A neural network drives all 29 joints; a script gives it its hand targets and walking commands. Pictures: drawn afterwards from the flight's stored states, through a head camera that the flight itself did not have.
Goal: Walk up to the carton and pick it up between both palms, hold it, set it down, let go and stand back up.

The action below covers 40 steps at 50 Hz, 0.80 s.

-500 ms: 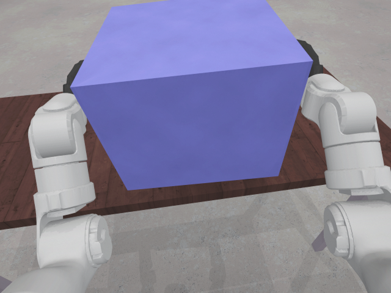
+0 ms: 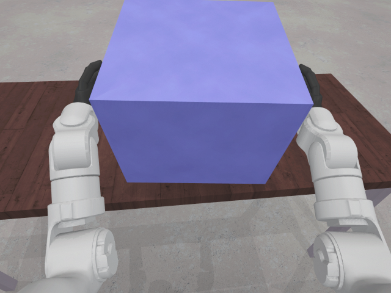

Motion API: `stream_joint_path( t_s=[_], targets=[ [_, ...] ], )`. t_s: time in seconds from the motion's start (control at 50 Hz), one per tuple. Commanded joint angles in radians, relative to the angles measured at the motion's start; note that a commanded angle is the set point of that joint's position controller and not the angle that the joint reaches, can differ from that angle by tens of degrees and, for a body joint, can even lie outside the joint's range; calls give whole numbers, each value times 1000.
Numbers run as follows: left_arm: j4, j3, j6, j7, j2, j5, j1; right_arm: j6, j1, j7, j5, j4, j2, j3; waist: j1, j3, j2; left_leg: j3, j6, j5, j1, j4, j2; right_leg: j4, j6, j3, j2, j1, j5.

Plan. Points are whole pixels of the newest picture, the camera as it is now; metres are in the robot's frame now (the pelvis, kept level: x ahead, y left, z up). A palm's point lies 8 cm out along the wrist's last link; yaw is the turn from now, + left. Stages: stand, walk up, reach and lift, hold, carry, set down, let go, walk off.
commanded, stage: set down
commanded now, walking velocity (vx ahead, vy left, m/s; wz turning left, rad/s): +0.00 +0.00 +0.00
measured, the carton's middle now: (198, 94) +0.47 -0.02 +0.18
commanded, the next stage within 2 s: none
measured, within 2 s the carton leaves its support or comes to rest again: neither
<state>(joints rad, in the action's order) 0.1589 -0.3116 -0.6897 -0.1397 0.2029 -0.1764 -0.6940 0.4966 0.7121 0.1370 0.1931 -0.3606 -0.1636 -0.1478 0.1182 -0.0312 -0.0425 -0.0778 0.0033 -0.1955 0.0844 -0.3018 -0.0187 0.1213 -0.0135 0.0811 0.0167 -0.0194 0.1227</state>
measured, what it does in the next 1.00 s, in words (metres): stands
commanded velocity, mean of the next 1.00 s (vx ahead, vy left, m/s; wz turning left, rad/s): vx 0.00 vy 0.00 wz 0.00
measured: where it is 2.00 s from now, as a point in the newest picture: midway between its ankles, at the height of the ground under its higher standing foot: outside the picture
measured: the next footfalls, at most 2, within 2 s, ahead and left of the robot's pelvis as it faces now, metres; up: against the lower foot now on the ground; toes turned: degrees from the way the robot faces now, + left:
none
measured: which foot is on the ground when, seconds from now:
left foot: down 0.00-1.00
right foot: down 0.00-1.00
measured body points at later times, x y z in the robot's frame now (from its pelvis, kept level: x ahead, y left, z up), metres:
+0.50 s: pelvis -0.03 +0.00 +0.00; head -0.02 +0.00 +0.45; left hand +0.42 +0.19 +0.22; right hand +0.41 -0.21 +0.21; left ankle -0.02 +0.11 -0.75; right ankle -0.04 -0.11 -0.75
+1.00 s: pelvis +0.02 +0.01 +0.00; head +0.04 +0.01 +0.45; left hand +0.48 +0.16 +0.19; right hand +0.43 -0.24 +0.19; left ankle -0.02 +0.11 -0.75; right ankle -0.04 -0.11 -0.75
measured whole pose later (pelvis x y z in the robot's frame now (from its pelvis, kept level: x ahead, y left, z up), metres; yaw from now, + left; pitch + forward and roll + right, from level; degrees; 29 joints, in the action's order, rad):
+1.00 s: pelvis +0.02 +0.01 +0.00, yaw -3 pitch +9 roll +0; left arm 0.50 -0.38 -0.45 -0.07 0.16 -0.16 -0.83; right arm 0.33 0.86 -0.03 -0.18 -0.59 -0.09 -0.38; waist 0.09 -0.13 0.00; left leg -0.02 0.03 0.00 0.06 0.09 -0.04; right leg -0.09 0.01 0.02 -0.01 0.06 0.00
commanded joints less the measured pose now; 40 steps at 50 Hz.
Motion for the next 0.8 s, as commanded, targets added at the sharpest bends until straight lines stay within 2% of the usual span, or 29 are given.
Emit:
stream_joint_path(
  t_s=[0.0,0.08,0.14,0.18,0.24,0.32,0.34,0.36,0.38,0.44,0.52,0.58,0.66,0.72,0.78],
  targets=[
    [-218,454,122,-87,-421,212,-783,-118,757,-135,-2,201,192,235,26,-566,169,12,-128,761,-359,-83,-5,56,-24,6,61,25,-424],
    [-138,417,126,-52,-421,176,-827,-150,815,-179,-17,104,227,240,-34,-585,156,15,-114,648,-336,-71,-1,65,-3,23,59,56,-385],
    [13,319,120,-54,-390,129,-815,-164,842,-206,-56,15,242,198,-78,-545,105,21,-76,486,-227,-43,-5,75,16,28,47,22,-353],
    [122,244,117,-61,-353,94,-807,-168,842,-222,-99,-45,246,156,-94,-495,57,30,-43,345,-100,-5,-12,80,29,24,29,-26,-301],
    [238,169,124,-71,-300,62,-817,-178,844,-238,-166,-106,256,81,-92,-438,0,49,3,172,82,55,-22,92,49,12,2,-103,-225],
    [315,137,166,-86,-272,52,-843,-207,872,-241,-238,-116,261,-8,-64,-436,-7,68,19,127,130,73,-31,96,57,9,-7,-143,-201],
    [347,161,167,-65,-312,84,-818,-180,990,-255,-204,-34,319,21,-110,-413,124,69,36,142,120,238,-11,19,62,-58,-19,-103,-185],
    [337,192,170,-52,-349,109,-848,-160,1014,-266,-200,-38,347,41,-97,-435,96,67,46,182,101,258,6,-10,64,-57,-18,-96,-170],
    [324,229,171,-46,-387,132,-877,-148,1027,-270,-216,-41,367,39,-72,-447,84,67,52,216,76,260,8,-30,64,-54,-18,-75,-170],
    [284,276,179,-53,-425,172,-903,-123,992,-259,-267,-100,395,32,-37,-488,74,70,38,334,-20,284,15,-103,50,-54,-18,-80,-225],
    [301,240,209,-88,-420,154,-854,-115,893,-243,-342,-183,428,-18,-3,-544,58,75,25,430,-83,340,16,-181,46,-38,-15,-146,-319],
    [277,229,246,-102,-409,141,-847,-126,852,-235,-370,-178,445,-37,3,-624,63,77,17,495,-76,377,12,-207,43,-38,-20,-222,-414],
    [197,258,297,-92,-436,147,-911,-169,897,-230,-362,-108,507,4,-3,-761,88,73,20,624,-105,392,6,-191,37,-46,-25,-286,-589],
    [127,302,321,-73,-472,161,-927,-200,927,-228,-343,-27,550,63,-15,-876,109,72,13,709,-128,378,-3,-163,29,-37,-18,-329,-697],
    [85,347,323,-51,-504,166,-940,-222,948,-242,-310,13,581,124,-45,-920,137,67,3,827,-179,342,-4,-142,22,-40,-19,-319,-799]
  ],
)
